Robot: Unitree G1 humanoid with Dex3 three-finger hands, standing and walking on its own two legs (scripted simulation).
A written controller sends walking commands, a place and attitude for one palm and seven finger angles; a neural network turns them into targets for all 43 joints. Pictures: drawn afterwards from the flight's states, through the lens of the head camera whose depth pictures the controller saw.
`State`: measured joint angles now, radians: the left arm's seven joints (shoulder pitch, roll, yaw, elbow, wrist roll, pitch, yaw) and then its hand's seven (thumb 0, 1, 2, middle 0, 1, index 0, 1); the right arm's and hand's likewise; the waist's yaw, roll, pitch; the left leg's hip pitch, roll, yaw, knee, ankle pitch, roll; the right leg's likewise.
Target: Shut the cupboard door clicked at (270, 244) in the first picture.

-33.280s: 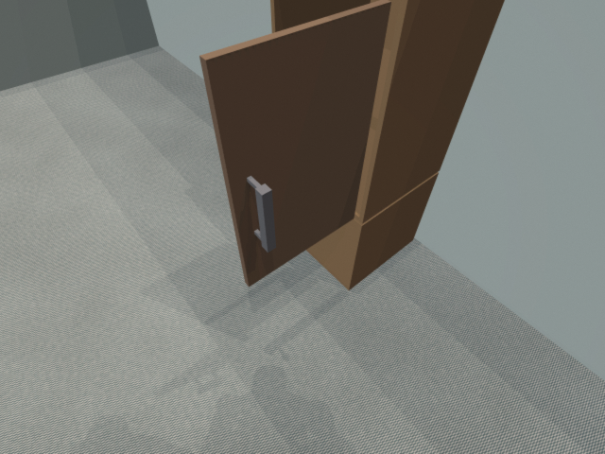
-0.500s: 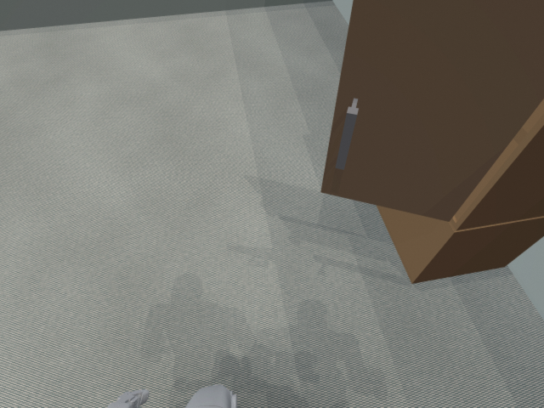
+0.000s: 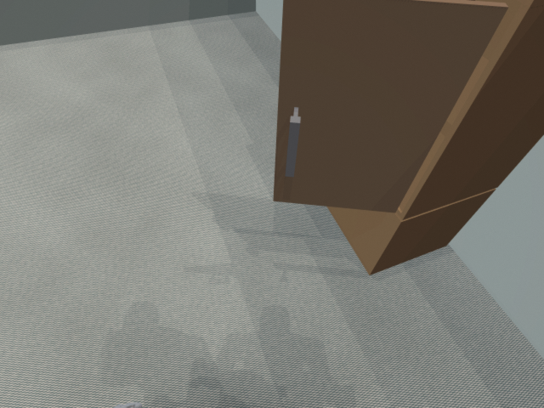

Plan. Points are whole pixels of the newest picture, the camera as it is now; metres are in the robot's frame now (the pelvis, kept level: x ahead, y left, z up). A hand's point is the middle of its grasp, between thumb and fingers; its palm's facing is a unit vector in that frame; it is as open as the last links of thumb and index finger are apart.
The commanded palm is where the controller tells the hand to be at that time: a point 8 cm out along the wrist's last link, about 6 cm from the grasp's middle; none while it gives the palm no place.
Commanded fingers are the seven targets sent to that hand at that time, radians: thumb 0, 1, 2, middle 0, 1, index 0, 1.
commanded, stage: take the last steps up to it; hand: left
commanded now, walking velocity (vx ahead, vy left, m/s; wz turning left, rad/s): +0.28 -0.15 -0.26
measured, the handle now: (292, 143) +0.70 -0.02 -0.07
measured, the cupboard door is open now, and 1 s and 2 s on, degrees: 63 63 63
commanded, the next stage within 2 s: come to a stop and stand still in 0.58 s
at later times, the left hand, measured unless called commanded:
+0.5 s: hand (176, 394) +0.17 +0.17 -0.18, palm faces -0.10 -0.99 -0.13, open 7.4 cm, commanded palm none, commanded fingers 0.00 0.90 0.90 -0.20 -0.30 -0.20 -0.30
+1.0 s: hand (259, 295) +0.34 +0.04 -0.15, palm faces -0.12 -0.97 -0.23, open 7.3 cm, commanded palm none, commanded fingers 0.00 0.90 0.90 -0.20 -0.30 -0.20 -0.30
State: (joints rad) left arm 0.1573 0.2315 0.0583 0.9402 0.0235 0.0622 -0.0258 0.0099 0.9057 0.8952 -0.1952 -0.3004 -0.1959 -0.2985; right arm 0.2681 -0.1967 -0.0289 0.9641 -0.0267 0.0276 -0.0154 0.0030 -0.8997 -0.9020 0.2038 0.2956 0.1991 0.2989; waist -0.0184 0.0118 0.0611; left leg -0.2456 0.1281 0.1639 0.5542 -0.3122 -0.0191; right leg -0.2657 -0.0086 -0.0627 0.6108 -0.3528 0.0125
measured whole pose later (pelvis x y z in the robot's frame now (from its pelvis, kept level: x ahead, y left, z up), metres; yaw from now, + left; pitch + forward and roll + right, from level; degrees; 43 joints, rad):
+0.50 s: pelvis +0.12 -0.01 +0.01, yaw -6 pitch +1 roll -2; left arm 0.23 0.24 0.07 1.04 0.04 0.05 -0.05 0.01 0.91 0.89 -0.20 -0.30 -0.20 -0.30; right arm 0.30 -0.17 -0.01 0.99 -0.04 -0.05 -0.03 0.00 -0.90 -0.90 0.20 0.30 0.20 0.30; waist -0.01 -0.06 0.04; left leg -0.23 0.11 0.19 0.50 -0.28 0.01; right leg -0.49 -0.02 -0.01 1.16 -0.32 0.00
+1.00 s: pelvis +0.21 -0.12 +0.00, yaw -7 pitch +0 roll +2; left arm 0.09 0.13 0.03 0.97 0.03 0.00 0.03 0.00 0.92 0.89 -0.20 -0.30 -0.20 -0.30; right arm 0.20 -0.23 -0.06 1.01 -0.01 0.07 -0.01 0.00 -0.91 -0.90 0.20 0.29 0.19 0.30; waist -0.02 0.03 0.10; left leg -0.47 0.01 0.03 1.10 -0.48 -0.06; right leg -0.34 -0.07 -0.10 0.51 -0.17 -0.03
